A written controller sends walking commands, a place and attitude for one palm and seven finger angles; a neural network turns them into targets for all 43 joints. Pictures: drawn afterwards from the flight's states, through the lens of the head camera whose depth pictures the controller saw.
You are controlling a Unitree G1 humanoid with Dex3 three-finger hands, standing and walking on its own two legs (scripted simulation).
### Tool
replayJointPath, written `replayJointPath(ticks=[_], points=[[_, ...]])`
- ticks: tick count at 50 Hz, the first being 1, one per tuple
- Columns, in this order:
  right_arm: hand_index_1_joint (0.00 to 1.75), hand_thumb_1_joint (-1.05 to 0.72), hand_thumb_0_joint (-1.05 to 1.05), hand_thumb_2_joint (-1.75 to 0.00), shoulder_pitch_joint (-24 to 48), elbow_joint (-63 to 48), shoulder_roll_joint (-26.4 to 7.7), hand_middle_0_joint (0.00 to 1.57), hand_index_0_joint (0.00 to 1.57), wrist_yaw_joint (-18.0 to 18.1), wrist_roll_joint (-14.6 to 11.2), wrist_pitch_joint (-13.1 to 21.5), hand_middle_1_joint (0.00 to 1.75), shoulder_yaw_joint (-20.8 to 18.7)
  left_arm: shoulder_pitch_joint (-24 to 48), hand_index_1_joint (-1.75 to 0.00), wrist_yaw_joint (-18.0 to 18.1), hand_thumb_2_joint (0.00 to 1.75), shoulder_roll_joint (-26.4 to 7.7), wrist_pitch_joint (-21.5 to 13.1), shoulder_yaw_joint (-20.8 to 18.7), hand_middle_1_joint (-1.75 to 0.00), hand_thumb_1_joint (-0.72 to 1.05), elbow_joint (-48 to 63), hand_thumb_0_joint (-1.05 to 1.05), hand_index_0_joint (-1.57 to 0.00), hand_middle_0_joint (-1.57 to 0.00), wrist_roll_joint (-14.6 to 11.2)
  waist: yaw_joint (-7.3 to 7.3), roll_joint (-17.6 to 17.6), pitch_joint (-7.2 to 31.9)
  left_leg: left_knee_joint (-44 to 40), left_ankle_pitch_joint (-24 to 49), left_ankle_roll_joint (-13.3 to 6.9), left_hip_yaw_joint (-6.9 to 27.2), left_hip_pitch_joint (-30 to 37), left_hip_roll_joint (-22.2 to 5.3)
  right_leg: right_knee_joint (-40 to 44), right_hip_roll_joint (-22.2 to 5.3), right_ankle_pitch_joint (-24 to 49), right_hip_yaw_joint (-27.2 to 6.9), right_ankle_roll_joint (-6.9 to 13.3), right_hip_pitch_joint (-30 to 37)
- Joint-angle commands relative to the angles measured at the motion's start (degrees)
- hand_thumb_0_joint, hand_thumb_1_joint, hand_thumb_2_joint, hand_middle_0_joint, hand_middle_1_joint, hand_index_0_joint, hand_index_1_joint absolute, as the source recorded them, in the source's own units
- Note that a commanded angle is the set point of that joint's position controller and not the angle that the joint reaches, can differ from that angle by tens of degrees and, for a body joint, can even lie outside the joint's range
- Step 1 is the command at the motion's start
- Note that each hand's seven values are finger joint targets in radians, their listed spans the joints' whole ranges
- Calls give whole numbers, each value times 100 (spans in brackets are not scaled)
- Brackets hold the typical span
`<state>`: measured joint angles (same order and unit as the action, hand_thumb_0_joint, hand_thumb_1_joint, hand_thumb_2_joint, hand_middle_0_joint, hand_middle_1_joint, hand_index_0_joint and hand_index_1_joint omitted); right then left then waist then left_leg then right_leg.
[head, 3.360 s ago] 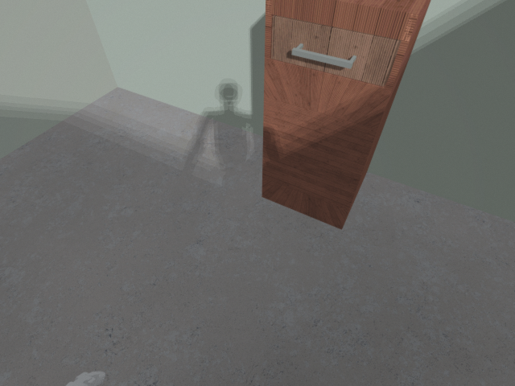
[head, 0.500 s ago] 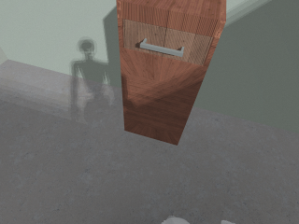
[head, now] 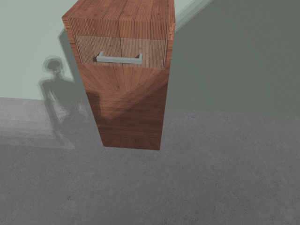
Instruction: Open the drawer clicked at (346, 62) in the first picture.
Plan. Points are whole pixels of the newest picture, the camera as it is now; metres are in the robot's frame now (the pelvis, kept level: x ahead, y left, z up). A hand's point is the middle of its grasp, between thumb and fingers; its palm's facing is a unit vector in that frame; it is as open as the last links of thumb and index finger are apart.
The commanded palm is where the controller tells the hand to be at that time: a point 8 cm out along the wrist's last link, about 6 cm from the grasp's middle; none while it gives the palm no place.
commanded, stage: take the last steps up to it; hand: left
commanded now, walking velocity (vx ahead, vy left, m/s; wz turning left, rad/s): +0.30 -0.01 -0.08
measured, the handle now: (120, 57) +0.74 +0.16 +0.05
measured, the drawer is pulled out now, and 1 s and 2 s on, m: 0.00 0.00 0.00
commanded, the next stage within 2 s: come to a stop and stand still in 0.52 s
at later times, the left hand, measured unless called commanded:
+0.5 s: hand (112, 204) +0.22 +0.13 -0.17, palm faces -0.01 -0.98 -0.20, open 7.3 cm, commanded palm none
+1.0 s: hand (113, 196) +0.25 +0.14 -0.18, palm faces +0.05 -0.98 -0.20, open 7.4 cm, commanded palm none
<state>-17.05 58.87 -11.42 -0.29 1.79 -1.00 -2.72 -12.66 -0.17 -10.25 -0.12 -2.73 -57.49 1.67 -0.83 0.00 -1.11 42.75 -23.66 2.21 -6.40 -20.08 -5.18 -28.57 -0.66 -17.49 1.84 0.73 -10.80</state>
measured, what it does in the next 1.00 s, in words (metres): walks ahead: left foot, then right foot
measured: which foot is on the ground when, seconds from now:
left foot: up 0.00-0.02, down 0.04-0.44, up 0.46-0.78, down 0.80-1.00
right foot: down 0.00-0.06, up 0.08-0.42, down 0.44-0.84, up 0.86-1.00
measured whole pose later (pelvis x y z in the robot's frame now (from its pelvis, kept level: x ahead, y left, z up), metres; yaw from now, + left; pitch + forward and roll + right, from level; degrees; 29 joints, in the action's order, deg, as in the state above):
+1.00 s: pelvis +0.23 -0.05 +0.00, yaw -2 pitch +0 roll +0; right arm -2.9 56.2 -7.4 1.7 1.3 -1.4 -1.8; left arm -13.7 1.8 -9.6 2.1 -2.8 -59.1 0.8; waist 2.4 1.3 -6.1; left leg 29.2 -9.9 -0.5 -7.0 -18.5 -3.8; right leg -56.3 -1.4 -31.3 1.9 -1.5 -21.3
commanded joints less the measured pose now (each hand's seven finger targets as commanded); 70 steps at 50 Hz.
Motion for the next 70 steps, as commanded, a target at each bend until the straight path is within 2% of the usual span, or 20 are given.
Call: replayJointPath(ticks=[1, 3, 4, 9, 17, 20, 21, 23, 29, 36, 38, 42, 53, 54, 55, 57, 60, 64, 67, 70], points=[[30, -90, 0, -90, -933, -9, -338, 20, 20, 65, -13, 286, 30, -46, 43, -30, 15, 90, -851, -43, -212, -30, 90, 194, 0, -20, -20, -80, -306, 196, -295, -1589, 433, -44, -126, 1684, 121, 611, -648, -1546, -843, 571, -1533], [30, -90, 0, -90, -1722, 100, -1185, 20, 20, 143, 95, 326, 30, -223, 162, -30, -48, 90, -245, -44, -102, -30, 90, 441, 0, -20, -20, -100, -590, -1992, -522, -3493, -2000, -893, 2936, 1720, -1917, -2106, 326, -1533, 355, 121, -2669], [30, -90, 0, -90, -1646, 165, -1105, 20, 20, 161, 80, 337, 30, -203, 534, -30, -34, 90, -462, -40, -162, -30, 90, 548, 0, -20, -20, -3, -572, -1739, -810, -3931, -2389, -1071, 3416, 1201, -2143, -3079, 41, -1340, -127, 188, -2833], [30, -90, 0, -90, -845, 99, -454, 20, 20, 214, -12, 530, 30, -14, 34, -30, -163, 90, -261, -75, -156, -30, 90, 166, 0, -20, -20, 6, -16, -638, -558, -3502, 540, -896, 1176, 1237, -1254, -3260, -464, 72, -47, -16, -2461], [30, -90, 0, -90, -1124, 479, -401, 20, 20, 178, 13, 445, 30, -109, 452, -30, -122, 90, -20, -119, -86, -30, 90, 232, 0, -20, -20, -29, -145, -870, -506, -2980, 1768, -982, 453, 1325, -1232, -1067, -400, 15, 536, -101, -1541], [30, -90, 0, -90, -938, 527, -361, 20, 20, 171, -24, 395, 30, -119, -378, -30, -100, 90, -161, -210, -155, -30, 90, -108, 0, -20, -20, -6, 255, -573, -160, -1946, 1688, -677, 140, 894, -863, -86, -109, 691, 787, -21, -24], [30, -90, 0, -90, -940, 523, -245, 20, 20, 140, -73, 414, 30, -103, -1049, -30, -63, 90, -449, -278, -228, -30, 90, -336, 0, -20, -20, 15, 550, -35, 160, -950, 1560, -492, -157, 354, -591, 131, -427, 671, 355, 130, 1011], [30, -90, 0, -90, -844, 179, 41, 20, 20, 85, -129, 368, 30, -4, -1976, -30, 57, 90, -1367, -330, -374, -30, 90, -522, 0, -20, -20, -69, 729, 1634, 666, 1930, -1244, -288, -24, -1360, 196, 1570, -2529, -18, -2675, 987, 1838], [30, -90, 0, -90, -574, 347, 282, 20, 20, 51, -28, 202, 30, -27, -550, -30, 153, 90, -265, -414, -62, -30, 90, -270, 0, -20, -20, -17, -16, 485, -137, 1754, 476, -131, 360, -793, -309, 1645, -1692, 1811, -382, 758, -211], [30, -90, 0, -90, 115, 140, 172, 20, 20, 108, -130, 150, 30, 129, -523, -30, 221, 90, -485, -236, 4, -30, 90, -366, 0, -20, -20, -52, 107, 772, 75, -780, 1156, -28, 101, 198, 124, 845, -1267, 3927, 214, 639, 180], [30, -90, 0, -90, 25, 125, -36, 20, 20, 140, -135, 136, 30, 68, -473, -30, 265, 90, -533, -139, -4, -30, 90, -335, 0, -20, -20, -68, -33, 695, 108, -1645, 2326, -70, 120, 898, 101, 328, -1150, 3483, 246, 410, -91], [30, -90, 0, -90, 86, -24, -838, 20, 20, 243, -120, 100, 30, -107, -979, -30, 328, 90, -298, 88, 26, -30, 90, -161, 0, -20, -20, -101, 71, -1735, 312, -2055, 6592, -1141, 1433, 1519, -1579, -1577, -220, -1305, 440, -210, -820], [30, -90, 0, -90, 1140, -539, -815, 20, 20, 190, -20, -47, 30, -280, -800, -30, 199, 90, -232, 177, -130, -30, 90, 170, 0, -20, -20, -95, 194, -1092, 655, -2088, 3013, -1101, 1002, 683, -1213, -1475, -194, -830, 87, -152, -494], [30, -90, 0, -90, 1337, -712, -1037, 20, 20, 250, -190, 100, 30, -363, -1247, -30, 351, 90, -435, 64, 35, -30, 90, 39, 0, -20, -20, -110, 508, -10, 894, -541, 3424, -618, 839, 947, -1085, 559, -508, 165, -682, -108, -616], [30, -90, 0, -90, 879, -975, -316, 20, 20, 34, -175, 58, 30, -217, -682, -30, 340, 90, -931, -35, -70, -30, 90, 504, 0, -20, -20, 50, 229, 1871, 481, 167, 310, -285, 74, -671, 171, 956, -1260, 979, -1676, 154, -240], [30, -90, 0, -90, 769, -1190, -100, 20, 20, -81, -49, -6, 30, -84, -531, -30, 337, 90, -1202, -189, -36, -30, 90, 748, 0, -20, -20, 65, 73, -106, 615, 773, -283, -203, 298, -333, 443, 538, -1657, 1570, -1720, 859, -530], [30, -90, 0, -90, 666, -1211, -325, 20, 20, -53, -117, -31, 30, -116, -133, -30, 363, 90, -1031, -266, -105, -30, 90, 796, 0, -20, -20, 32, -1, 1761, 120, 1119, -216, -300, 630, -841, 231, 404, -1595, 2157, -1465, 967, -397], [30, -90, 0, -90, -113, -803, -257, 20, 20, -35, -48, -8, 30, 8, 146, -30, 287, 90, -1046, -48, -60, -30, 90, 866, 0, -20, -20, -15, -205, 419, -437, -942, 358, -286, 224, 1085, 403, 449, -991, -1385, -749, 502, -2071], [30, -90, 0, -90, -519, -721, -713, 20, 20, -21, 94, 40, 30, -34, -44, -30, 232, 90, -695, 112, 0, -30, 90, 910, 0, -20, -20, 4, -157, -1193, -777, -2763, -1895, -849, 1921, -207, -442, -940, 59, -2078, 196, 112, -1657], [30, -90, 0, -90, 92, -804, -769, 20, 20, 54, 12, 90, 30, 10, -605, -30, 144, 90, -483, 21, 28, -30, 90, 566, 0, -20, -20, -19, 329, -394, -436, -2717, -1409, -1021, 1899, -1069, -526, -1051, 77, -812, 43, 160, -212]])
